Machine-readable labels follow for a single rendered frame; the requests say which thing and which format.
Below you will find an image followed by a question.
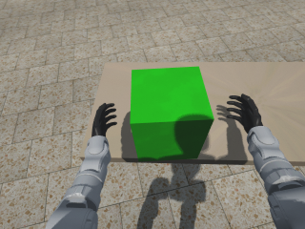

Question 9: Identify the right robot forearm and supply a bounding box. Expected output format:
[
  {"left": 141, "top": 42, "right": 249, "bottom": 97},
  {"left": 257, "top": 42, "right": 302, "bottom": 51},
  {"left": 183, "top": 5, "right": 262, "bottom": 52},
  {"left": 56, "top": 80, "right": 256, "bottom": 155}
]
[{"left": 247, "top": 126, "right": 305, "bottom": 196}]

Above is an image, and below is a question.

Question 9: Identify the right robot upper arm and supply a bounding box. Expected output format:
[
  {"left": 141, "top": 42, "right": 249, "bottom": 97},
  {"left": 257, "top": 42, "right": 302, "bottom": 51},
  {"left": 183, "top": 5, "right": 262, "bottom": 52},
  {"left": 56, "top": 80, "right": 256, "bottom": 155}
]
[{"left": 267, "top": 186, "right": 305, "bottom": 229}]

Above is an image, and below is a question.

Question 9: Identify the left robot forearm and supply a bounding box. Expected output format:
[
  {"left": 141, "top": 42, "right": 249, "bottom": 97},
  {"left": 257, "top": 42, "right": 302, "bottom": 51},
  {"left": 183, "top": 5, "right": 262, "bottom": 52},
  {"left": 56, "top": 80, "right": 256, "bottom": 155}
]
[{"left": 45, "top": 135, "right": 112, "bottom": 229}]

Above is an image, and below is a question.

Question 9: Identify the table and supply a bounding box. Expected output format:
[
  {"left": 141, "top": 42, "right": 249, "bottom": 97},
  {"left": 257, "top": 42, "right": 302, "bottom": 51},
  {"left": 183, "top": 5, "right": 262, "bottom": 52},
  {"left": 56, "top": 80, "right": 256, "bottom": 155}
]
[{"left": 79, "top": 62, "right": 305, "bottom": 167}]

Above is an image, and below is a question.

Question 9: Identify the left robot hand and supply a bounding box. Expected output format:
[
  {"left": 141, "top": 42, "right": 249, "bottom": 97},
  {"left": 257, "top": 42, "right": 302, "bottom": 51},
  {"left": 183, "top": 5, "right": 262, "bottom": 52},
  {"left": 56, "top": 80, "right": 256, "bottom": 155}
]
[{"left": 91, "top": 103, "right": 117, "bottom": 137}]

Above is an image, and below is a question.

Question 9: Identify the left robot upper arm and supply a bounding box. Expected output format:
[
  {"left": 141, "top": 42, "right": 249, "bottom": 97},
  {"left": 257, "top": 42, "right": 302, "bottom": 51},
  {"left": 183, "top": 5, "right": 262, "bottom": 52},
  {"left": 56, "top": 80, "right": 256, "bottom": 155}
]
[{"left": 47, "top": 207, "right": 98, "bottom": 229}]

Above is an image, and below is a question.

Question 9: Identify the right robot hand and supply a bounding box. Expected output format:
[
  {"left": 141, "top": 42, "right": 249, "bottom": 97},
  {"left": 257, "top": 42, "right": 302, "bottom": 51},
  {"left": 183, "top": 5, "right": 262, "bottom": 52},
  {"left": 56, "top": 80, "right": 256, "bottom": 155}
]
[{"left": 226, "top": 94, "right": 263, "bottom": 134}]

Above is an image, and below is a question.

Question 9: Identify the carton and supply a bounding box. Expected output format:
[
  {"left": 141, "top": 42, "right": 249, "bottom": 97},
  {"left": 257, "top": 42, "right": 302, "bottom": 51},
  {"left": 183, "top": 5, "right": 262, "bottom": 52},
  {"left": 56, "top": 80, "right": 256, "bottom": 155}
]
[{"left": 130, "top": 66, "right": 214, "bottom": 162}]

